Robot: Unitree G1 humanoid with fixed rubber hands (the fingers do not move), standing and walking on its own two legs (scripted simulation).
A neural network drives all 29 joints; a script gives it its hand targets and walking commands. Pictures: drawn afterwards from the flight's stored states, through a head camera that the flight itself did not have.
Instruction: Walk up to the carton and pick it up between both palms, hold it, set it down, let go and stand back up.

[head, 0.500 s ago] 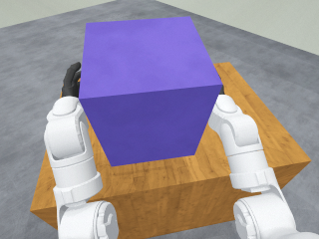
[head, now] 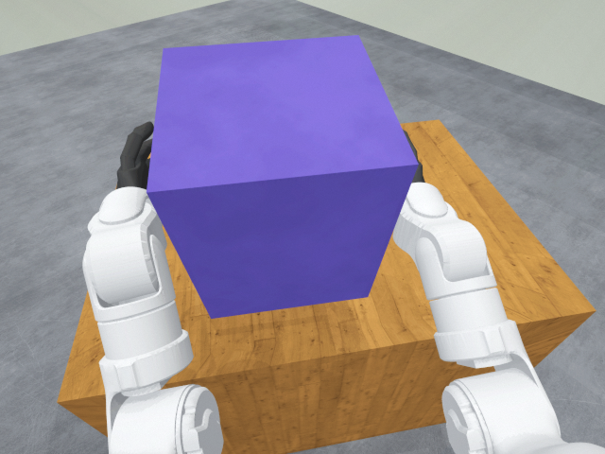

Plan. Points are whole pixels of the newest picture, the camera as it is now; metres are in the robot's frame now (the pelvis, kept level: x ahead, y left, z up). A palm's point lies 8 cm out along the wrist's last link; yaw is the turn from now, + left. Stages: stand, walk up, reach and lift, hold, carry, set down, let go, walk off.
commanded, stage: hold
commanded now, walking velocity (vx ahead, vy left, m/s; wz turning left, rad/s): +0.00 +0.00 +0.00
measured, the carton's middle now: (278, 188) +0.38 +0.01 +0.19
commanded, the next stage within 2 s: none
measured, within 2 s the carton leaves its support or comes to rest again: neither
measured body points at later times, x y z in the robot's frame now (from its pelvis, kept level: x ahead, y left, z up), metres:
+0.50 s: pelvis +0.00 +0.00 +0.00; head -0.01 +0.01 +0.45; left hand +0.37 +0.16 +0.22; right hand +0.38 -0.14 +0.19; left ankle -0.01 +0.11 -0.76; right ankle +0.01 -0.11 -0.76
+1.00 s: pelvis +0.00 +0.00 +0.00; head -0.01 +0.00 +0.45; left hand +0.37 +0.16 +0.22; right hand +0.38 -0.14 +0.19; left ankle -0.01 +0.11 -0.76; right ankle +0.01 -0.11 -0.76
